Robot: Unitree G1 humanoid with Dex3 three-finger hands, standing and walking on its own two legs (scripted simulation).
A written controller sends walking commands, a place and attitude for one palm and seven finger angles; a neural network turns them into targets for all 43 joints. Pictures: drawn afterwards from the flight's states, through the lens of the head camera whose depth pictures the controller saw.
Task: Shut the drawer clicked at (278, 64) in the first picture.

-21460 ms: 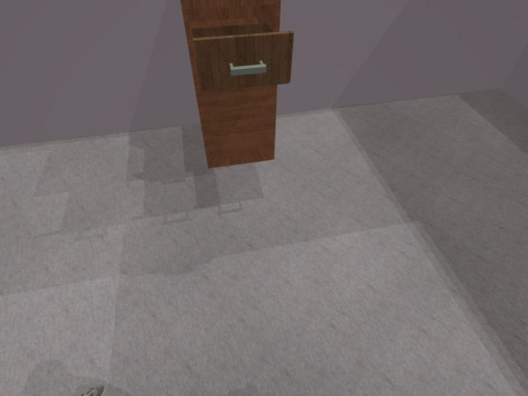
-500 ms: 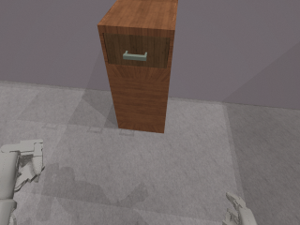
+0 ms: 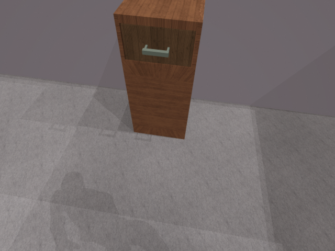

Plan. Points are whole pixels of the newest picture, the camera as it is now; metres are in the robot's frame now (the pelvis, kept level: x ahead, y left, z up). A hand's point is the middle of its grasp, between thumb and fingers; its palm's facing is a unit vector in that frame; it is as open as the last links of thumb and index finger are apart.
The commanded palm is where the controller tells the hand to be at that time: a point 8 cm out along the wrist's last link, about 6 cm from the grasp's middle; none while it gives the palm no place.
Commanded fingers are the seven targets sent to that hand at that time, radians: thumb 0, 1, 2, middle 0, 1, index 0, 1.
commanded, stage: let the arm hang, fingers relaxed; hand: left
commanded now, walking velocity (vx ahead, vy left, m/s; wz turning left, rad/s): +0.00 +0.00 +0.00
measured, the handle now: (156, 50) +0.94 +0.12 -0.05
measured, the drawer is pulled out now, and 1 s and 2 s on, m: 0.00 0.00 0.00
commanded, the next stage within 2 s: look to check the result in 0.56 s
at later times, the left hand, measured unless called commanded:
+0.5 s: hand out of the picture +0.00 +0.17 -0.18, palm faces +0.03 -0.98 -0.17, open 7.3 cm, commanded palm none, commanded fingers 0.00 0.90 0.90 -0.20 -0.30 -0.20 -0.30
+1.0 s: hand out of the picture +0.01 +0.17 -0.17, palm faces +0.02 -0.98 -0.21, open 7.4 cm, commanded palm none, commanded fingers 0.00 0.90 0.90 -0.20 -0.30 -0.20 -0.30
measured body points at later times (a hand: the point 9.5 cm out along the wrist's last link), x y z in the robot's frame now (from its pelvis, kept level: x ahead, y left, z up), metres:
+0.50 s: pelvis +0.00 +0.00 +0.00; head +0.01 +0.00 +0.45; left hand +0.00 +0.22 -0.16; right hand -0.02 -0.20 -0.16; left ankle +0.04 +0.11 -0.74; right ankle +0.01 -0.10 -0.74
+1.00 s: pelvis +0.01 +0.00 +0.00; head +0.03 -0.01 +0.45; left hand +0.01 +0.23 -0.16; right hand +0.01 -0.23 -0.16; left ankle +0.04 +0.11 -0.74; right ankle +0.01 -0.10 -0.74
